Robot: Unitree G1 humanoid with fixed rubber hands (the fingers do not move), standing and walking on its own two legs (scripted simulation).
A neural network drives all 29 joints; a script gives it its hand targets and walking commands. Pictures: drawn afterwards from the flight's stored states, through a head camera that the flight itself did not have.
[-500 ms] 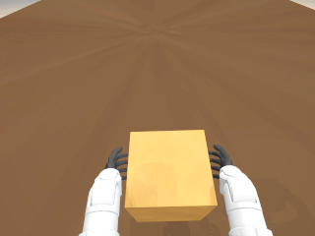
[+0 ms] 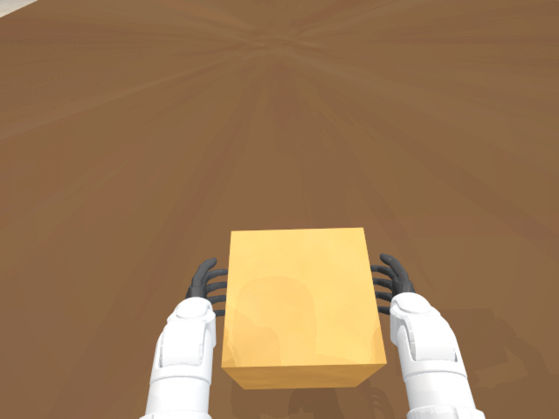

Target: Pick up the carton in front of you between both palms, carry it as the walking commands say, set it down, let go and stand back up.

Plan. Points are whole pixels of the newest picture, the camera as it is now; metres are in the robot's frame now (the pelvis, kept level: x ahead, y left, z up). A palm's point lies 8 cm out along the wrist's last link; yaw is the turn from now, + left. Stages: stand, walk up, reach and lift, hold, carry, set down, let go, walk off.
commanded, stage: carry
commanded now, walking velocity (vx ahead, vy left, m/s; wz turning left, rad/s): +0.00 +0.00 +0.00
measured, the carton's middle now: (298, 315) +0.32 +0.00 -0.06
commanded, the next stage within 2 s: hold in 0.16 s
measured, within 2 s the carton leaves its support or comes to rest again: neither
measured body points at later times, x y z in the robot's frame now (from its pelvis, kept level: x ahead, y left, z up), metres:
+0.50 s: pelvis +0.00 -0.02 +0.01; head -0.04 -0.04 +0.46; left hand +0.25 +0.18 +0.04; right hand +0.31 -0.12 +0.04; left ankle -0.02 +0.08 -0.73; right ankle +0.08 -0.15 -0.73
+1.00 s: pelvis +0.01 -0.06 +0.01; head -0.03 -0.09 +0.46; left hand +0.27 +0.15 +0.04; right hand +0.33 -0.15 +0.04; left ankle -0.02 +0.08 -0.73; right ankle +0.08 -0.15 -0.73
